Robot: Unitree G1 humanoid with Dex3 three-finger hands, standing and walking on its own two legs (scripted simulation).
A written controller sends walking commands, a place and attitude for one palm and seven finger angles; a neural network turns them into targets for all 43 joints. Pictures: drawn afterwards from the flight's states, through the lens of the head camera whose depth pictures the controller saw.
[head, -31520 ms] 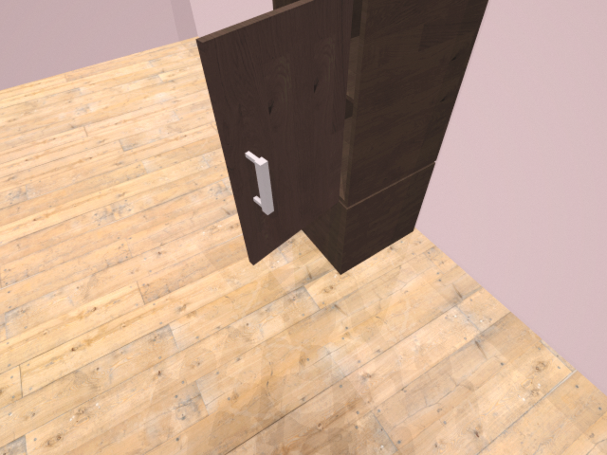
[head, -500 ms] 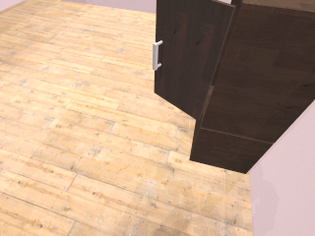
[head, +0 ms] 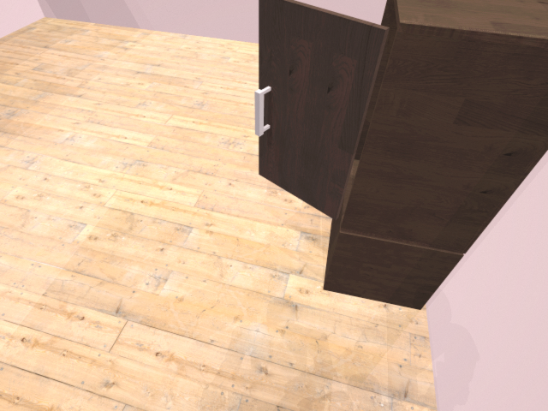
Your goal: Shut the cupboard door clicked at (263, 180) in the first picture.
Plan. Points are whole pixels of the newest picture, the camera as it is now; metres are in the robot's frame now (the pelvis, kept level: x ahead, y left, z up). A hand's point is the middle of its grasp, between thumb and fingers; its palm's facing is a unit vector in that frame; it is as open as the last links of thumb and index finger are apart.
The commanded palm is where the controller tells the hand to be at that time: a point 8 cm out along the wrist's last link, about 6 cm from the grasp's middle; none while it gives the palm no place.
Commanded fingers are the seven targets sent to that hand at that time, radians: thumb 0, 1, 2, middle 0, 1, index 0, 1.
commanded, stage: let the arm hang, fingers relaxed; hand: left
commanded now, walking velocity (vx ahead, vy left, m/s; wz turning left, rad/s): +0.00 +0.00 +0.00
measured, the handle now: (263, 111) +0.93 +0.07 -0.06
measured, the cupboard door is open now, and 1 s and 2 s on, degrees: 62 62 62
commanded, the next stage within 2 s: look to check the result in 0.02 s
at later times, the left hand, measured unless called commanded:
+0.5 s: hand out of the picture +0.02 +0.21 -0.17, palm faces +0.00 -0.97 -0.24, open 7.4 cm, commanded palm none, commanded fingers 0.00 0.90 0.90 -0.20 -0.30 -0.20 -0.30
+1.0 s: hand out of the picture +0.05 +0.21 -0.18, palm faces +0.10 -0.96 -0.26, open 7.4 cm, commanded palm none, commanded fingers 0.00 0.90 0.90 -0.20 -0.30 -0.20 -0.30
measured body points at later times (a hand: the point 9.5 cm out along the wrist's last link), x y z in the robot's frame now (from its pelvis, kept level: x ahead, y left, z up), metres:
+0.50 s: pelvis +0.01 +0.00 +0.00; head +0.02 +0.01 +0.45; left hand +0.02 +0.26 -0.15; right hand +0.05 -0.25 -0.15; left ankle +0.04 +0.09 -0.74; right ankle +0.00 -0.13 -0.74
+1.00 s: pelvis +0.02 +0.00 -0.01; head +0.05 +0.00 +0.44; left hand +0.05 +0.26 -0.16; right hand +0.08 -0.25 -0.16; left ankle +0.05 +0.09 -0.74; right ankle +0.00 -0.13 -0.74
